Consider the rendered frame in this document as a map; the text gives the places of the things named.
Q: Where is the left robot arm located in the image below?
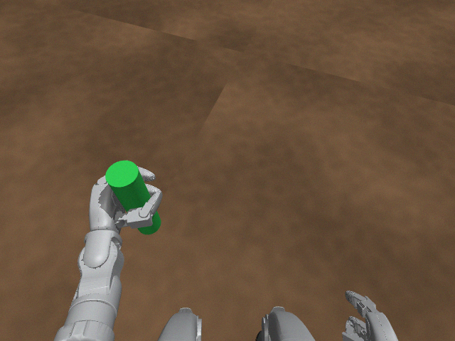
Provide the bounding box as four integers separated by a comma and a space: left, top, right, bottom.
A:
54, 229, 124, 341

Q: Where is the can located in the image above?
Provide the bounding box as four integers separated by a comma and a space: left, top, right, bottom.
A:
105, 161, 161, 234

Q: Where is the right robot hand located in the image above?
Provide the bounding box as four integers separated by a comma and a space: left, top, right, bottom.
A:
342, 291, 398, 341

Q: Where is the left robot hand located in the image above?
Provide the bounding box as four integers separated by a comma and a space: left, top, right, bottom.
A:
89, 166, 163, 234

